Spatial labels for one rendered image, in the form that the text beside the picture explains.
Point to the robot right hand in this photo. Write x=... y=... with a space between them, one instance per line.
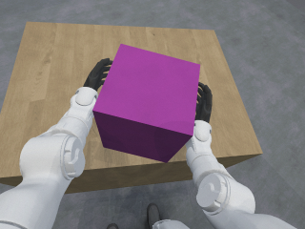
x=203 y=108

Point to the robot left upper arm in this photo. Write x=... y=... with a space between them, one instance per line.
x=48 y=165

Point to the robot left forearm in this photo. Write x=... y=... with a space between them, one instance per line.
x=77 y=121

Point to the robot left hand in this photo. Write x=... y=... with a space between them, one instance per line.
x=94 y=79

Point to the robot right forearm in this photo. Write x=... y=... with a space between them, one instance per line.
x=199 y=155

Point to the robot right upper arm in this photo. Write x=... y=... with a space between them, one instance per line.
x=227 y=204

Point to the right robot shin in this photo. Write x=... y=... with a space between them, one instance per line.
x=158 y=223

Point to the carton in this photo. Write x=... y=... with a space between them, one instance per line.
x=147 y=104

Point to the pedestal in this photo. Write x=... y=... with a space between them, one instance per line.
x=54 y=60

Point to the right robot foot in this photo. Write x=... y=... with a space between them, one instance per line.
x=153 y=214

